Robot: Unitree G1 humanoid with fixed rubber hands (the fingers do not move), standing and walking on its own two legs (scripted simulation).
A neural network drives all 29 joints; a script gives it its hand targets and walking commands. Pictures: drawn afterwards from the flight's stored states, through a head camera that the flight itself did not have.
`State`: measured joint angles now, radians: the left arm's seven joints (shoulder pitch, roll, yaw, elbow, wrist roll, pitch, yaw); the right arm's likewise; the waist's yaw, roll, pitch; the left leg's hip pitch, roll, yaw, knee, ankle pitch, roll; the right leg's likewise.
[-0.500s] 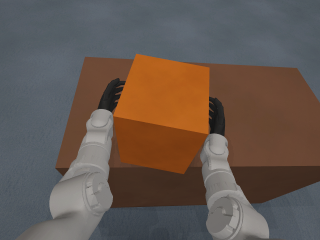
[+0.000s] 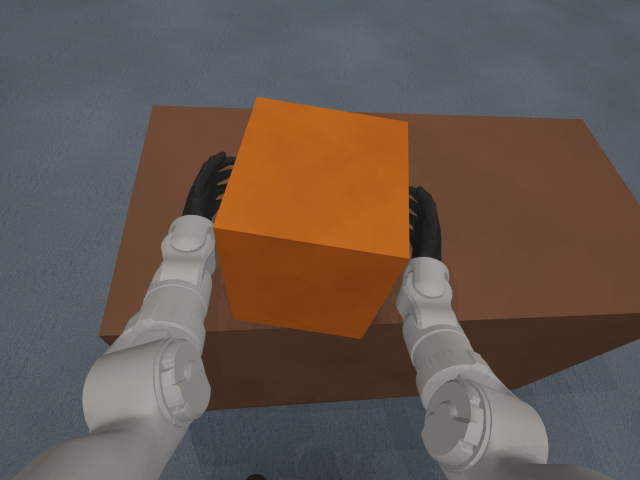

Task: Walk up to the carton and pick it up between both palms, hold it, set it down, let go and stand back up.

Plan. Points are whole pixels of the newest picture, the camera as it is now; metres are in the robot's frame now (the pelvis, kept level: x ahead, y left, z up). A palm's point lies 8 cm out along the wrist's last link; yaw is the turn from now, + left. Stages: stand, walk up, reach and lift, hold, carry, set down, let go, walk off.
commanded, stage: set down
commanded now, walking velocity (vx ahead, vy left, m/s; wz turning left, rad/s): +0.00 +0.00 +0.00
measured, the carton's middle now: (313, 228) +0.44 +0.01 +0.01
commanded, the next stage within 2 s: none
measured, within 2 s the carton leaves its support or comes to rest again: neither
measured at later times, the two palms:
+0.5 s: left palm (152, 212) +0.44 +0.22 +0.03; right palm (437, 241) +0.41 -0.17 +0.02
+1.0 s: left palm (146, 153) +0.45 +0.21 +0.13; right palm (473, 198) +0.41 -0.18 +0.12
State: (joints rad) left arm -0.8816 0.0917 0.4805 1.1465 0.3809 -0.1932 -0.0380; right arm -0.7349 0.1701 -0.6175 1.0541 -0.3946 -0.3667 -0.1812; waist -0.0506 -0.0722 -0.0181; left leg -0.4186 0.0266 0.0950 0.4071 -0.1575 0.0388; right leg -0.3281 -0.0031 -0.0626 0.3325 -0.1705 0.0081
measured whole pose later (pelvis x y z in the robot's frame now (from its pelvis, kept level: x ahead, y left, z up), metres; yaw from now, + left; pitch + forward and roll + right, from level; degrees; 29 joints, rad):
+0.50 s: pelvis -0.01 +0.01 -0.03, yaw -1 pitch +20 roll -4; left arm -0.99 0.32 -0.04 1.45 -0.21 -0.31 0.00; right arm -0.85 -0.12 -0.11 1.29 0.20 -0.29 -0.17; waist -0.05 0.01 -0.20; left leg -0.76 0.05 0.05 0.68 -0.26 0.05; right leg -0.64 0.01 -0.08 0.55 -0.25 0.02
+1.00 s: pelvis -0.02 +0.00 -0.01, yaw -1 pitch +13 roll -2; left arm -1.06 0.42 -0.11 1.26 -0.32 0.01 -0.04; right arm -0.91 -0.16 -0.01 1.02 0.32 0.07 -0.21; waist -0.08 -0.02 -0.16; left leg -0.57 0.03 0.06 0.54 -0.19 0.04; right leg -0.48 0.01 -0.05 0.45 -0.20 0.01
